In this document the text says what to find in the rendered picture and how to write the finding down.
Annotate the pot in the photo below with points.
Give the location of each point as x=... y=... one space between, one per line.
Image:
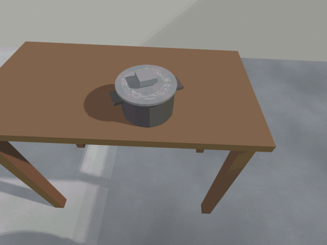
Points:
x=148 y=116

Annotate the lid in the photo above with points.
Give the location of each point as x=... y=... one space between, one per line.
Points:
x=129 y=90

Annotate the table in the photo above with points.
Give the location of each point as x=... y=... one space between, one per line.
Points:
x=60 y=93

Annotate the knob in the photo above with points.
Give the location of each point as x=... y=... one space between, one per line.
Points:
x=146 y=77

